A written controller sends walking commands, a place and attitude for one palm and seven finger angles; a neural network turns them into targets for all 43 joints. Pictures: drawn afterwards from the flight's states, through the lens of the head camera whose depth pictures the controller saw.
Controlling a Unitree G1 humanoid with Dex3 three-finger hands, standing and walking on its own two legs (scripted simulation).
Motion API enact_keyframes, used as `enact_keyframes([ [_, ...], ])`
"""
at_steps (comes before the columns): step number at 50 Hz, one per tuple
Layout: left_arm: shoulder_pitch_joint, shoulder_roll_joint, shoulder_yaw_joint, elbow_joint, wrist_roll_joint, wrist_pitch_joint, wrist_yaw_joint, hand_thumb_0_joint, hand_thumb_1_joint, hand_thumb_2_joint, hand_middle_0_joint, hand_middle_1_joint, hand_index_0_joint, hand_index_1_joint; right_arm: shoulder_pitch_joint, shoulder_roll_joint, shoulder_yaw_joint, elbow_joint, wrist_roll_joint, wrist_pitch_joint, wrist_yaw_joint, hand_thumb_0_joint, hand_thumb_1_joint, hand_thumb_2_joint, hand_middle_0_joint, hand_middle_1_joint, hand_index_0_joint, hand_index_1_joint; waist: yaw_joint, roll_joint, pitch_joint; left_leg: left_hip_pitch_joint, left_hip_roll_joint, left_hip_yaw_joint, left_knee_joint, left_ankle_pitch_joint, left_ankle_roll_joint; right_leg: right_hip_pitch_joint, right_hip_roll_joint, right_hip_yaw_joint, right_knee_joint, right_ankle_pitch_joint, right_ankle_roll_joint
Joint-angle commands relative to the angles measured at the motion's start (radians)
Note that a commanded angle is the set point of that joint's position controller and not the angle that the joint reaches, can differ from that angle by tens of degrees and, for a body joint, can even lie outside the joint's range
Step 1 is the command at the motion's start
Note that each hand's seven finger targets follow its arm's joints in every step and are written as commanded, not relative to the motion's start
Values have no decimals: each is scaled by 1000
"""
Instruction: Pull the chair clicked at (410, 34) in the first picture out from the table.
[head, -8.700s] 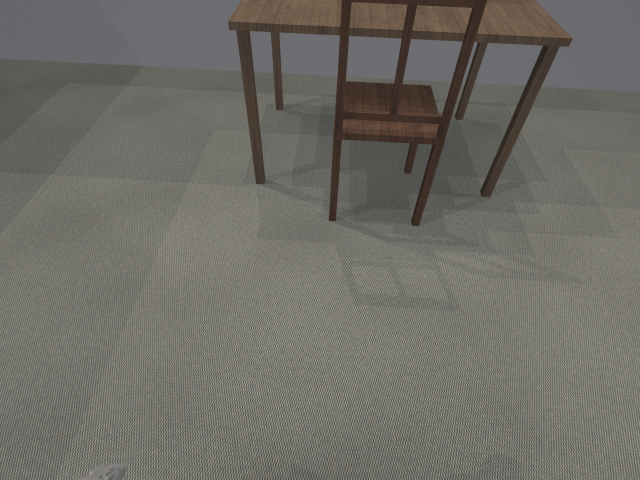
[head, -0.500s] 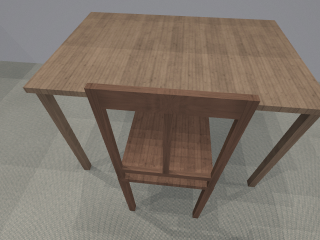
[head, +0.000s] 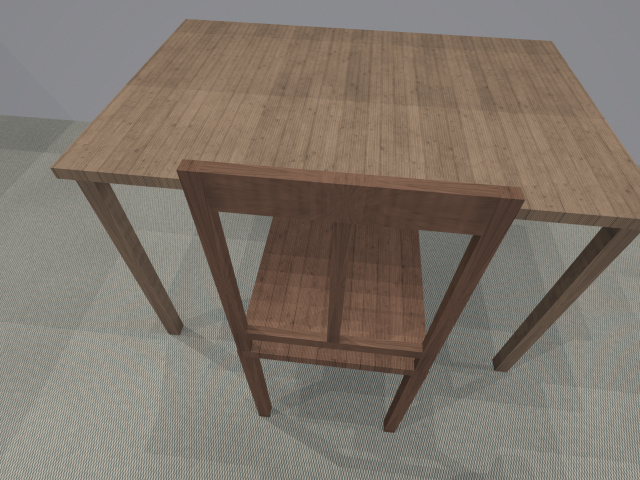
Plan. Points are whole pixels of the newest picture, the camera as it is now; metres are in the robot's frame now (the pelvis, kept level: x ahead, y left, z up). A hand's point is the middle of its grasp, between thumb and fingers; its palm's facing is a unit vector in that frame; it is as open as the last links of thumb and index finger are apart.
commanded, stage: look again from close up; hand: left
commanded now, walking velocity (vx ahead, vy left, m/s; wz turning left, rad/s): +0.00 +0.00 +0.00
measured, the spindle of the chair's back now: (337, 290) +0.41 +0.00 -0.06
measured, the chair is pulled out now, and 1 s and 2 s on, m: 0.00 0.00 0.00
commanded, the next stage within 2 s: raise the hand toward the chair's back in 0.26 s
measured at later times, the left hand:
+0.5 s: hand out of the picture +0.12 +0.20 -0.08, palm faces +0.23 -0.96 -0.16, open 7.4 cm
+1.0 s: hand (177, 479) +0.14 +0.18 -0.06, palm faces -0.06 -1.00 -0.04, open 11.1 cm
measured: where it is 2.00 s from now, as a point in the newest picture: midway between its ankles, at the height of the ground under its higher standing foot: outside the picture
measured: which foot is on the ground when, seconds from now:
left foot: down 0.00-1.00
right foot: down 0.00-1.00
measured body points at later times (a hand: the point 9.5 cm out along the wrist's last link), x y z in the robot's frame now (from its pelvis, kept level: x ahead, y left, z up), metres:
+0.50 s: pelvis -0.02 +0.01 -0.01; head +0.00 +0.00 +0.44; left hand +0.11 +0.25 -0.06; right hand +0.07 -0.24 -0.14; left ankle +0.02 +0.13 -0.74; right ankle -0.06 -0.12 -0.74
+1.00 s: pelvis -0.07 +0.00 -0.12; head -0.01 +0.02 +0.33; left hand +0.13 +0.24 -0.06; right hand +0.16 -0.20 -0.18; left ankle +0.01 +0.13 -0.74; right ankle -0.07 -0.12 -0.74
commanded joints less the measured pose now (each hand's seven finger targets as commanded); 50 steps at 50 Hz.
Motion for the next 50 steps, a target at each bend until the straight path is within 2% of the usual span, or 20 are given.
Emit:
enact_keyframes([
  [1, 78, 114, 18, -32, 2, -11, 7, 0, 900, 900, -200, -300, -200, -300, 42, -104, -21, -40, 4, -19, -8, 0, -900, -900, 200, 300, 200, 300, -1, -1, 28, 85, 74, -58, -43, 177, 43, -134, -69, 37, -83, 222, -27],
  [17, 93, 113, 15, -29, 2, -11, 8, 0, 900, 900, -200, -300, -200, -300, 47, -102, -18, -35, 5, -19, -7, 0, -900, -900, 200, 300, 200, 300, -2, -5, 34, 79, 71, -62, -47, 166, 43, -133, -71, 37, -88, 216, -26],
  [18, 125, 111, 19, -10, 21, -43, 46, 0, 900, 900, -200, -300, -200, -300, -32, -121, -20, -108, 1, -27, 0, 0, -900, -900, 200, 300, 200, 300, 11, -23, 55, -7, 80, -26, 184, 299, 19, -160, -116, 104, -92, 605, -6],
  [19, -578, 310, 93, -1546, -199, -250, 17, 0, 877, 890, -198, -296, -198, -296, 10, -278, -44, -425, 45, -162, -49, 0, -900, -900, 200, 300, 200, 300, -108, 116, -434, 288, -18, 14, 47, 346, 62, -83, -32, -32, 49, 586, -19],
  [20, -405, 387, 176, -1449, -121, -236, 58, 0, 853, 880, -195, -293, -195, -293, -73, -184, -11, -375, 42, -239, -97, 0, -900, -900, 200, 300, 200, 300, -32, 198, -400, 338, 40, 41, 80, 371, 61, -163, 5, -60, 74, 381, -12],
  [21, 55, 89, 23, -1194, -136, -117, 54, 0, 830, 870, -193, -289, -193, -289, -69, -170, -24, -412, 35, -306, -77, 0, -900, -900, 200, 300, 200, 300, -26, 201, -294, 260, 44, -5, 46, 418, 58, -237, 21, -115, 155, 214, -28],
  [22, 101, -26, -37, -1095, -176, -84, 41, 0, 807, 860, -191, -285, -191, -285, -34, -170, -28, -385, 60, -320, -63, 0, -900, -900, 200, 300, 200, 300, -59, 106, -179, 146, 22, -31, 90, 348, 55, -293, 11, -138, 155, 161, -17],
  [24, 15, 59, 48, -1077, -176, -179, -13, 0, 760, 840, -186, -278, -186, -278, -45, -223, -61, -443, 32, -322, -55, 0, -900, -900, 200, 300, 200, 300, -89, -30, -82, -72, -2, -40, 206, 102, 42, -440, 6, -146, 149, 139, -1],
  [25, 98, 39, 68, -963, -175, -232, -56, 0, 737, 830, -184, -274, -184, -274, -48, -213, -71, -472, 27, -318, -45, 0, -900, -900, 200, 300, 200, 300, -75, -102, -53, -175, -18, -40, 257, 41, 35, -498, 16, -155, 182, 99, -4],
  [27, 294, -45, 53, -848, -215, -380, -183, 0, 690, 810, -179, -267, -179, -267, -115, -199, -84, -544, 9, -318, -23, 0, -900, -900, 200, 300, 200, 300, 6, -245, -114, -351, -14, -23, 356, -26, 16, -602, 21, -140, 318, 45, -10],
  [29, 333, 4, 112, -847, -255, -527, -328, 0, 643, 790, -174, -260, -174, -260, -160, -202, -98, -611, 17, -314, 5, 0, -900, -900, 200, 300, 200, 300, 38, -208, -179, -479, -21, -6, 448, -70, 4, -643, 14, -101, 417, 12, -22],
  [30, 335, 77, 172, -811, -255, -579, -395, 0, 620, 780, -172, -256, -172, -256, -166, -202, -104, -633, 32, -313, 21, 0, -900, -900, 200, 300, 200, 300, 53, -112, -201, -511, -27, 2, 494, -67, 1, -642, 0, -67, 452, 35, -32],
  [31, 293, 100, 184, -859, -264, -604, -436, 0, 597, 770, -170, -252, -170, -252, -178, -210, -108, -676, 32, -308, 28, 0, -900, -900, 200, 300, 200, 300, 47, -70, -241, -532, -28, 18, 527, -90, 5, -669, 0, -65, 490, -8, -34],
  [33, 273, 126, 230, -954, -298, -565, -448, 0, 550, 750, -165, -245, -165, -245, -198, -206, -112, -755, 43, -286, 20, 0, -900, -900, 200, 300, 200, 300, 57, -65, -314, -561, -33, 37, 570, -138, 22, -679, -1, -39, 506, -90, -26],
  [35, 180, 179, 275, -1110, -308, -516, -402, 0, 503, 730, -160, -238, -160, -238, -198, -203, -108, -791, 45, -256, 4, 0, -900, -900, 200, 300, 200, 300, 55, 14, -338, -573, -25, 25, 582, -191, 28, -721, 13, -39, 527, -160, -25],
  [39, 32, 161, 184, -1478, -272, -545, -287, 0, 410, 690, -151, -223, -151, -223, -126, -174, -92, -808, 27, -235, -25, 0, -900, -900, 200, 300, 200, 300, -11, 134, -395, -501, 5, -15, 629, -143, 50, -790, 29, -44, 566, -104, -37],
  [40, -9, 183, 181, -1510, -253, -555, -271, 0, 387, 680, -149, -219, -149, -219, -108, -179, -90, -789, 23, -229, -34, 0, -900, -900, 200, 300, 200, 300, -42, 83, -399, -515, 13, -24, 648, -143, 54, -814, 39, -51, 579, -104, -32],
  [44, -14, 148, 99, -1432, -246, -543, -317, 0, 293, 640, -139, -205, -139, -205, -98, -187, -66, -751, 29, -238, -56, 0, -900, -900, 200, 300, 200, 300, -83, 114, -316, -567, 18, -47, 678, -203, 54, -897, 45, -56, 572, -171, -34],
  [48, 69, 168, 149, -1344, -276, -420, -361, 0, 200, 600, -130, -190, -130, -190, -113, -189, -62, -749, 43, -237, -68, 0, -900, -900, 200, 300, 200, 300, -50, 73, -370, -576, 9, -47, 649, -232, 52, -831, 40, -54, 535, -214, -28],
  [50, 130, 209, 234, -1300, -288, -361, -348, 0, 153, 580, -125, -183, -125, -183, -132, -182, -66, -746, 45, -226, -72, 0, -900, -900, 200, 300, 200, 300, -13, 53, -417, -566, 8, -47, 631, -193, 51, -777, 41, -62, 531, -189, -27],
])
